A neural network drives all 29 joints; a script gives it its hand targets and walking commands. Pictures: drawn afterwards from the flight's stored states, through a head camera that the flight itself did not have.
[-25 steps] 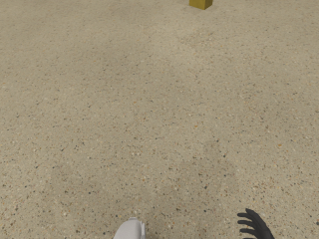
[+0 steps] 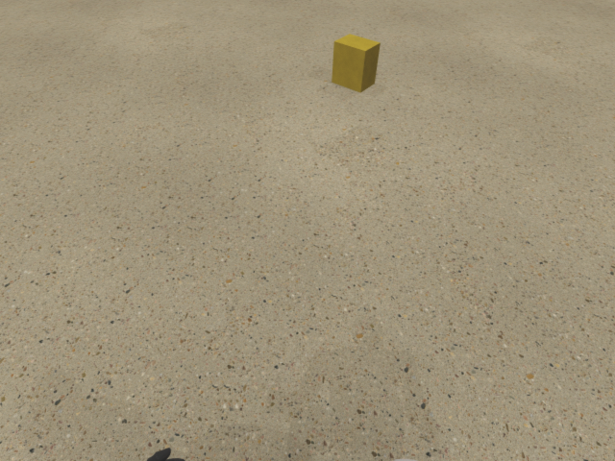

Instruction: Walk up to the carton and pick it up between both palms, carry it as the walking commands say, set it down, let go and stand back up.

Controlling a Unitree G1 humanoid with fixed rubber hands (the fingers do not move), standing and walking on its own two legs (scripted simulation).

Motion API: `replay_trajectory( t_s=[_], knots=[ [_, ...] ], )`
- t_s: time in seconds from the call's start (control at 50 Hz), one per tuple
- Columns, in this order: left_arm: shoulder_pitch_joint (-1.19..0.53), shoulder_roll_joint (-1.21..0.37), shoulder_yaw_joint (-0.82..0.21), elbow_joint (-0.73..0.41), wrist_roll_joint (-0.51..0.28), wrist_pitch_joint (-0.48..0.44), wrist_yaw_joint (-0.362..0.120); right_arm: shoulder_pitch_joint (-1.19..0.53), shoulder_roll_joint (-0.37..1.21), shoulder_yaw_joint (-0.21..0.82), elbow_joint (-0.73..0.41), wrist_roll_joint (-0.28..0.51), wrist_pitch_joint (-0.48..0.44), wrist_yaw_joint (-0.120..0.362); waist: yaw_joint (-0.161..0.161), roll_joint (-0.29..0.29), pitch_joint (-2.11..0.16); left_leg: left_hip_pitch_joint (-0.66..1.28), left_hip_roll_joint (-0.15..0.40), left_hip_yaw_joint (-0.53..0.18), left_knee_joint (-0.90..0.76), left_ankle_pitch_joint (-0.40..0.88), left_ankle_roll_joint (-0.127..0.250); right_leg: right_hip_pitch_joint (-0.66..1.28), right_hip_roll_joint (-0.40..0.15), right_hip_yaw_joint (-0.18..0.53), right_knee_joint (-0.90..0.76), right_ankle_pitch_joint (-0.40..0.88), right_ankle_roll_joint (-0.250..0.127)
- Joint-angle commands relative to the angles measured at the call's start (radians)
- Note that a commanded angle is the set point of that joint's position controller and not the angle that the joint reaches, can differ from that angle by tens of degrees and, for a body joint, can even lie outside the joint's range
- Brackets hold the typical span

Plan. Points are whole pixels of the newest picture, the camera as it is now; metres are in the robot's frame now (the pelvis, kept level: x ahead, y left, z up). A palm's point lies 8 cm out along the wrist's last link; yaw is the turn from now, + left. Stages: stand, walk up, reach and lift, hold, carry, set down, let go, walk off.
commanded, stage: walk up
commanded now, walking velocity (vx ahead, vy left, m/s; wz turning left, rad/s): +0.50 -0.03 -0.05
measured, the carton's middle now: (355, 63) +2.73 -0.24 -0.64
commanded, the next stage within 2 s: none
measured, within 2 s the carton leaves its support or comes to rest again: neither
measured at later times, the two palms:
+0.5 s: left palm (187, 402) +0.24 +0.21 -0.13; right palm (481, 336) +0.37 -0.27 -0.13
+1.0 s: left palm (222, 272) +0.50 +0.21 -0.14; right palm (469, 279) +0.47 -0.27 -0.10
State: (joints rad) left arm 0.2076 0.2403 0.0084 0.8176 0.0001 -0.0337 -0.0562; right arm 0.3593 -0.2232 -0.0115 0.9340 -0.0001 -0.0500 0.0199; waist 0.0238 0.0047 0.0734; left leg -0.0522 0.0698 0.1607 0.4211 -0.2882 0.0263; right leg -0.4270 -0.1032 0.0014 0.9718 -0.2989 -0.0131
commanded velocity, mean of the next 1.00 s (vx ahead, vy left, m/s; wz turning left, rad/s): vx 0.50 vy -0.02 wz -0.03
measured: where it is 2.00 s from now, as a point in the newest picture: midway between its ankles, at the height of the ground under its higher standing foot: (339, 305)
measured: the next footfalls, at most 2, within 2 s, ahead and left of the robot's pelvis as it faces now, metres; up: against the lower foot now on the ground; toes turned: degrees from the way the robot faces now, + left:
right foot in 0.18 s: +0.21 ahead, -0.18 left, +0.00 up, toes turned -8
left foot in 0.58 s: +0.48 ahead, +0.09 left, +0.00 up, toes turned +7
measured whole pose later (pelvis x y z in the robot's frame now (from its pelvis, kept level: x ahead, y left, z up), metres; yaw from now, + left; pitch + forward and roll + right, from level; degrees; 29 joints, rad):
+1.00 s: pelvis +0.46 -0.02 +0.01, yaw +0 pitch -3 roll -4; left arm 0.26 0.23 0.01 0.91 0.00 0.00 -0.06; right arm 0.34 -0.21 -0.01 0.96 0.00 -0.05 0.02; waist 0.02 -0.03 0.07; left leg -0.11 0.10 0.10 0.39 -0.24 0.01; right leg -0.41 -0.11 -0.01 1.03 -0.22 0.01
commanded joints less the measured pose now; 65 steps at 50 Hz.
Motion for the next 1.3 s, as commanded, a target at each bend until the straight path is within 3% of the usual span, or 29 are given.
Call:
replay_trajectory(
  t_s=[0.0,0.06,0.1,0.12,0.14,0.16,0.18,0.2,0.26,0.36,0.44,0.5,0.52,0.54,0.56,0.58,0.66,0.72,0.92,0.96,1.02,1.08,1.1,1.12,1.14,1.18,1.22,1.24,1.28],
  knots=[
    [-0.102,0.052,0.029,-0.035,0.022,0.014,-0.016,0.032,-0.207,-0.077,-0.064,-0.02,-0.016,-0.008,-0.106,0.193,0.112,-0.081,0.212,-0.108,-0.273,0.003,0.082,-0.078,0.013,-0.115,-0.277,0.114,0.032],
    [-0.087,0.057,0.025,-0.029,0.027,0.0,-0.002,0.06,-0.221,-0.08,-0.046,-0.033,-0.003,-0.013,-0.099,0.158,-0.013,0.054,0.217,-0.089,-0.117,0.276,0.089,-0.035,0.057,-0.155,-0.397,0.007,0.015],
    [0.117,0.09,0.036,0.038,0.035,-0.025,0.016,0.025,-0.227,-0.082,-0.054,-0.028,0.002,-0.013,0.001,0.109,-0.174,0.024,0.151,-0.037,0.2,0.452,0.057,0.21,0.091,-0.161,-0.543,0.048,-0.026],
    [0.295,0.186,0.081,0.094,0.049,-0.039,0.034,0.0,-0.178,-0.064,-0.086,-0.037,-0.005,-0.008,0.093,-0.1,-0.319,-0.239,0.095,-0.031,0.506,0.297,0.005,0.507,-0.071,0.074,-0.555,0.047,-0.081],
    [0.391,0.299,0.12,0.101,0.044,-0.044,0.042,0.014,-0.084,-0.034,-0.134,-0.023,-0.018,-0.005,0.109,-0.44,-0.352,-0.565,-0.041,-0.04,0.692,-0.195,-0.036,0.735,-0.312,0.467,-0.61,0.206,-0.147],
    [0.452,0.298,0.111,0.114,0.044,-0.045,0.051,-0.06,-0.1,-0.034,-0.148,-0.015,-0.023,-0.008,0.114,-0.273,-0.384,-0.705,-0.028,-0.121,0.815,-0.256,-0.014,0.849,-0.387,0.553,-0.6,0.368,-0.229],
    [0.433,0.246,0.099,0.116,0.043,-0.051,0.06,-0.128,-0.082,-0.038,-0.152,-0.016,-0.022,-0.006,0.099,-0.12,-0.305,-0.747,0.0,-0.139,0.857,-0.183,-0.004,0.802,-0.364,0.472,-0.586,0.522,-0.208],
    [0.382,0.215,0.094,0.102,0.035,-0.056,0.064,-0.157,-0.067,-0.043,-0.141,-0.015,-0.009,0.0,0.089,-0.071,-0.233,-0.739,0.028,-0.165,0.87,-0.141,-0.007,0.68,-0.336,0.391,-0.579,0.593,-0.184],
    [0.304,0.149,0.086,0.086,0.033,-0.061,0.074,-0.137,-0.082,-0.029,-0.148,-0.023,0.003,0.017,0.048,-0.167,-0.193,-0.721,0.059,-0.155,0.716,-0.104,-0.029,0.604,-0.264,0.198,-0.598,0.628,-0.112],
    [0.286,0.141,0.074,0.081,0.034,-0.057,0.067,-0.24,-0.046,-0.01,-0.169,-0.02,0.023,0.049,0.049,-0.242,-0.063,-0.63,0.05,-0.08,0.424,0.015,-0.059,0.433,-0.22,0.09,-0.715,0.384,-0.114],
    [0.208,0.168,0.077,0.056,0.029,-0.043,0.056,-0.239,-0.051,-0.011,-0.149,-0.016,0.009,0.053,0.006,-0.216,-0.031,-0.422,-0.013,0.019,0.169,0.094,-0.054,0.327,-0.183,-0.012,-0.7,0.402,-0.097],
    [0.196,0.173,0.086,0.056,0.013,-0.041,0.055,-0.071,-0.103,-0.035,-0.098,-0.022,-0.011,0.029,-0.067,-0.123,-0.248,-0.144,-0.056,0.029,0.064,0.108,-0.015,0.372,-0.113,-0.078,-0.424,0.477,-0.068],
    [0.193,0.142,0.084,0.053,0.01,-0.041,0.052,0.065,-0.153,-0.055,-0.052,-0.031,-0.022,0.016,-0.13,-0.045,-0.364,0.071,0.02,-0.05,0.094,0.081,0.014,0.24,-0.076,-0.096,-0.229,0.35,-0.036],
    [0.172,0.095,0.078,0.011,0.01,-0.043,0.047,0.236,-0.276,-0.087,-0.01,-0.052,-0.027,-0.001,-0.204,0.24,-0.435,0.286,0.281,-0.422,-0.023,0.009,0.045,-0.026,0.033,-0.1,0.072,-0.056,-0.005],
    [0.175,0.087,0.069,0.0,0.013,-0.039,0.046,0.255,-0.335,-0.1,0.003,-0.042,-0.022,-0.012,-0.185,0.271,-0.391,0.344,0.4,-0.693,-0.155,-0.063,0.072,-0.206,0.097,-0.009,0.204,-0.255,-0.006],
    [0.131,0.098,0.075,-0.004,0.023,-0.033,0.046,0.194,-0.308,-0.091,-0.01,-0.041,-0.014,-0.017,-0.169,0.158,-0.272,0.238,0.38,-0.686,-0.192,-0.161,0.074,-0.242,0.045,0.073,0.254,-0.196,-0.019],
    [0.176,0.068,0.054,0.044,0.032,-0.004,0.023,-0.031,-0.177,-0.061,-0.051,-0.019,-0.016,-0.004,-0.044,0.181,0.028,-0.234,0.278,-0.481,-0.311,-0.347,0.024,-0.117,-0.023,0.024,0.209,-0.031,-0.015],
    [0.15,0.061,0.057,0.067,0.028,0.023,0.013,0.014,-0.193,-0.066,-0.026,-0.021,-0.03,-0.01,-0.04,0.079,0.08,-0.223,0.313,-0.435,-0.304,-0.11,-0.006,-0.128,-0.053,0.06,0.155,0.051,0.022],
    [0.006,0.044,0.045,0.057,0.029,0.034,-0.009,0.097,-0.186,-0.084,-0.015,-0.011,-0.018,-0.021,-0.092,0.192,0.045,-0.009,0.283,-0.234,-0.283,-0.068,0.033,-0.225,-0.041,-0.007,-0.025,0.183,0.048],
    [-0.036,0.04,0.027,0.047,0.023,0.023,-0.01,0.049,-0.188,-0.082,-0.031,-0.017,-0.014,-0.014,-0.098,0.277,0.043,-0.021,0.222,-0.113,-0.271,-0.089,0.051,-0.128,-0.022,-0.084,-0.195,0.141,0.051],
    [-0.07,0.027,0.015,0.025,0.031,0.006,-0.001,0.06,-0.208,-0.085,-0.004,-0.035,-0.001,-0.019,-0.12,0.273,-0.017,0.041,0.212,-0.101,-0.192,0.023,0.095,-0.044,0.022,-0.161,-0.383,0.008,0.049],
    [0.068,0.035,0.024,0.074,0.032,-0.035,0.019,0.056,-0.204,-0.082,0.014,-0.041,0.007,-0.022,-0.039,0.152,-0.125,-0.038,0.169,-0.096,0.091,0.279,0.069,0.194,0.061,-0.173,-0.607,0.061,0.023],
    [0.237,0.124,0.067,0.117,0.036,-0.05,0.034,0.049,-0.148,-0.057,-0.008,-0.049,-0.005,-0.017,0.041,-0.053,-0.227,-0.276,0.112,-0.087,0.326,0.204,0.022,0.493,-0.048,-0.03,-0.59,0.091,-0.018],
    [0.38,0.272,0.117,0.158,0.048,-0.054,0.047,0.035,-0.065,-0.032,-0.059,-0.045,-0.018,-0.008,0.094,-0.421,-0.314,-0.565,-0.012,-0.042,0.612,-0.188,-0.034,0.699,-0.331,0.354,-0.617,0.195,-0.078],
    [0.421,0.291,0.114,0.162,0.037,-0.046,0.049,-0.033,-0.074,-0.035,-0.09,-0.028,-0.022,-0.011,0.091,-0.357,-0.335,-0.672,-0.011,-0.101,0.718,-0.266,-0.018,0.761,-0.421,0.478,-0.669,0.202,-0.157],
    [0.368,0.228,0.093,0.153,0.033,-0.052,0.062,-0.144,-0.073,-0.056,-0.094,-0.029,-0.008,0.002,0.078,-0.119,-0.213,-0.736,0.031,-0.159,0.829,-0.121,-0.024,0.636,-0.377,0.404,-0.674,0.293,-0.144],
    [0.289,0.168,0.08,0.135,0.031,-0.057,0.07,-0.101,-0.087,-0.047,-0.102,-0.024,-0.001,0.014,0.039,-0.151,-0.153,-0.717,0.086,-0.161,0.755,-0.051,-0.042,0.525,-0.317,0.226,-0.668,0.411,-0.091],
    [0.277,0.155,0.079,0.126,0.031,-0.057,0.07,-0.098,-0.094,-0.042,-0.109,-0.023,0.003,0.022,0.037,-0.241,-0.142,-0.71,0.078,-0.144,0.72,-0.042,-0.055,0.511,-0.272,0.152,-0.655,0.455,-0.062],
    [0.333,0.158,0.084,0.129,0.033,-0.063,0.07,-0.132,-0.077,-0.035,-0.117,-0.023,0.015,0.033,0.055,-0.264,-0.126,-0.707,0.074,-0.109,0.669,0.016,-0.064,0.501,-0.26,0.123,-0.693,0.401,-0.066]
  ],
)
